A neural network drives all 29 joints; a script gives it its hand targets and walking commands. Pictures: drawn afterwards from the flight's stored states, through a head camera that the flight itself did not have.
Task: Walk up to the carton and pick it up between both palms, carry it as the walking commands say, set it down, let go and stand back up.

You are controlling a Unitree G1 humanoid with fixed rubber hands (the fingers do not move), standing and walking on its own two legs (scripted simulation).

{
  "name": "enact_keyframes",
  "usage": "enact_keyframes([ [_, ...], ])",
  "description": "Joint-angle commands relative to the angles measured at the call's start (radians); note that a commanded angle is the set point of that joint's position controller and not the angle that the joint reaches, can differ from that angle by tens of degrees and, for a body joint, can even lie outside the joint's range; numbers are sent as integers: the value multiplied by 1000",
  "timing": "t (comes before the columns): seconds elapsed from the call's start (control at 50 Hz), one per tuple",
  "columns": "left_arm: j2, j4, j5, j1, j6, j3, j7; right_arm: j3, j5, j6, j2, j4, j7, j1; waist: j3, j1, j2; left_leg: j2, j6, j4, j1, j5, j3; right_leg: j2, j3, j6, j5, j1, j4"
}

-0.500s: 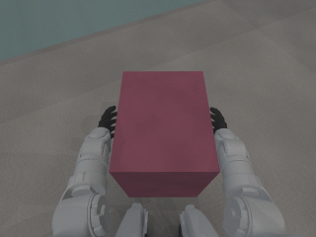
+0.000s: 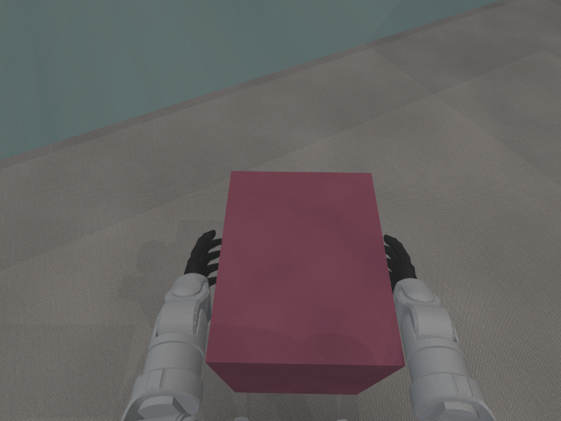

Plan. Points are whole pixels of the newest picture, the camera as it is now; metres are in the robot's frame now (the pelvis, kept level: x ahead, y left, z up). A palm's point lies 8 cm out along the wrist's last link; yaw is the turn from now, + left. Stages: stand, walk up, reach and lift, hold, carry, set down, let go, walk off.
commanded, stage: reach and lift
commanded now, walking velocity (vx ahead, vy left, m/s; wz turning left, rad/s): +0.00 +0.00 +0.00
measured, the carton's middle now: (298, 290) +0.33 -0.02 -0.08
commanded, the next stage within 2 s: hold in 1.90 s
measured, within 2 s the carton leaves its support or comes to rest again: neither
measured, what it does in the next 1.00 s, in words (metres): stands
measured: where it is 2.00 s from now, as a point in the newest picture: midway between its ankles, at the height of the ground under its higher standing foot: outside the picture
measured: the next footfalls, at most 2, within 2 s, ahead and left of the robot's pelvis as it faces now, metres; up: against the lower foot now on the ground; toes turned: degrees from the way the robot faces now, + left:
none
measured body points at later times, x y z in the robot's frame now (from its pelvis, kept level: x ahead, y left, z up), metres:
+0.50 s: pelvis +0.00 -0.01 +0.02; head -0.02 -0.01 +0.47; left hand +0.32 +0.13 +0.04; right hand +0.30 -0.18 +0.04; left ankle +0.02 +0.11 -0.72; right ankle +0.00 -0.14 -0.72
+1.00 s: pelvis -0.01 +0.00 +0.02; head -0.04 -0.01 +0.47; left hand +0.32 +0.14 +0.06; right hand +0.30 -0.18 +0.06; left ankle +0.02 +0.11 -0.72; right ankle +0.00 -0.14 -0.72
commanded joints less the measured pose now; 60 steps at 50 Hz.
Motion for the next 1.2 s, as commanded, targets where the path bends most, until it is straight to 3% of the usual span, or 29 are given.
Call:
enact_keyframes([
  [0.0,-1063,-106,-152,-444,16,-560,-228,616,163,33,1092,-174,233,-604,-455,10,-35,-60,-8,-89,436,444,-58,85,-3,-10,373,195,-130],
  [0.06,-1034,-124,-148,-470,45,-560,-242,615,159,64,1089,-172,217,-602,-387,13,-23,-68,-1,-128,404,341,-49,78,1,-7,324,259,-160],
  [0.08,-1017,-137,-151,-463,50,-561,-247,632,157,80,1122,-174,213,-587,-379,26,-48,-67,6,-135,410,319,-44,76,0,1,315,268,-169],
  [0.14,-1017,-157,-170,-524,75,-587,-258,614,159,108,1116,-184,204,-601,-335,-13,-32,-69,4,-166,422,263,-41,70,0,1,289,297,-194],
  [0.16,-1022,-158,-165,-516,89,-591,-268,605,152,117,1109,-188,200,-590,-324,-16,0,-68,-1,-172,419,267,-45,63,6,0,291,316,-206],
  [0.18,-1035,-197,-174,-515,100,-606,-272,642,172,126,1129,-246,197,-619,-360,-9,-12,-69,3,-178,449,288,-45,63,4,3,305,360,-213],
  [0.2,-1007,-173,-164,-528,111,-588,-271,585,148,145,1115,-169,196,-571,-280,-24,-8,-68,6,-188,449,255,-47,63,0,1,278,308,-220],
  [0.24,-1032,-221,-188,-519,130,-623,-281,619,175,163,1130,-220,196,-567,-331,-32,13,-71,1,-200,496,291,-42,62,-3,3,315,373,-235],
  [0.28,-1032,-203,-182,-523,155,-617,-282,569,149,192,1099,-189,193,-528,-278,-61,34,-65,-6,-227,495,264,-48,65,-9,-3,300,381,-252],
  [0.3,-1009,-194,-179,-515,162,-597,-286,588,164,200,1103,-210,194,-550,-287,-42,16,-69,2,-236,503,273,-45,60,-11,5,311,403,-258],
  [0.32,-1011,-181,-168,-496,169,-583,-283,567,155,209,1085,-195,193,-535,-240,-47,25,-63,0,-241,493,272,-53,60,-10,1,306,387,-260],
  [0.34,-1032,-238,-192,-513,173,-624,-288,612,184,212,1110,-275,194,-555,-311,-49,13,-73,1,-240,543,322,-48,61,-8,7,355,432,-269],
  [0.36,-1018,-208,-176,-480,182,-600,-289,622,196,218,1107,-280,191,-571,-285,-29,22,-72,5,-249,526,326,-51,59,-12,13,356,436,-269],
  [0.38,-1023,-207,-185,-470,192,-601,-286,624,195,231,1100,-287,193,-559,-262,-31,-9,-72,5,-252,541,336,-54,62,-15,11,363,423,-273],
  [0.42,-1035,-250,-196,-474,201,-609,-280,652,209,247,1097,-325,194,-560,-257,-26,-3,-70,5,-269,570,378,-61,67,-21,11,391,436,-285],
  [0.44,-1027,-252,-196,-460,209,-611,-282,698,238,248,1106,-381,195,-614,-299,1,-13,-74,7,-266,602,370,-53,67,-20,21,373,452,-292],
  [0.46,-998,-275,-197,-490,214,-608,-277,671,220,265,1100,-333,194,-577,-248,-16,-33,-73,9,-281,597,345,-59,62,-23,20,350,428,-298],
  [0.48,-1016,-237,-201,-470,220,-603,-276,673,230,266,1069,-367,198,-611,-223,-15,-16,-67,6,-285,590,306,-60,66,-24,14,310,419,-298],
  [0.5,-1023,-279,-212,-473,225,-627,-273,718,249,269,1091,-408,197,-618,-262,2,-18,-71,4,-293,614,333,-58,66,-23,19,336,463,-301],
  [0.62,-979,-240,-199,-505,265,-580,-255,656,235,313,1036,-333,203,-631,-125,-1,-5,-59,5,-330,606,189,-46,56,-18,6,184,396,-338],
  [0.68,-978,-285,-208,-581,271,-581,-255,613,217,318,1023,-280,213,-626,-106,-23,15,-53,-2,-341,611,122,-37,58,-23,-7,122,387,-344],
  [0.72,-987,-232,-194,-578,281,-558,-256,577,207,320,1020,-253,213,-648,-81,-31,22,-45,-2,-343,578,64,-33,49,-8,-17,71,387,-350],
  [0.74,-996,-240,-203,-599,278,-560,-257,578,205,319,1025,-243,219,-648,-81,-30,3,-36,1,-348,588,67,-41,54,-16,-22,74,371,-349],
  [0.78,-1017,-244,-204,-584,280,-559,-257,592,214,312,1021,-265,225,-686,-123,-8,25,-38,-4,-345,600,79,-31,51,-13,-26,80,383,-343],
  [0.8,-1020,-274,-213,-640,277,-570,-256,587,217,307,1031,-271,231,-714,-155,-19,6,-39,-4,-339,609,74,-34,57,-15,-23,71,387,-335],
  [0.9,-1042,-298,-218,-599,275,-560,-246,659,247,292,1035,-355,240,-763,-260,34,-4,-39,-8,-318,630,176,-29,60,-7,-19,150,438,-315],
  [0.96,-1030,-309,-213,-566,285,-553,-240,652,223,306,1039,-327,236,-689,-256,34,-46,-39,-9,-317,667,274,-31,61,-7,-10,235,430,-320],
  [1.1,-995,-356,-192,-415,315,-566,-225,635,206,316,1021,-305,228,-499,-157,32,22,-47,-25,-331,676,385,-25,58,2,-15,360,450,-338],
  [1.18,-940,-415,-205,-410,320,-583,-228,632,193,321,1006,-309,217,-450,-109,25,12,-46,-24,-345,665,368,-26,53,6,-10,368,466,-347],
])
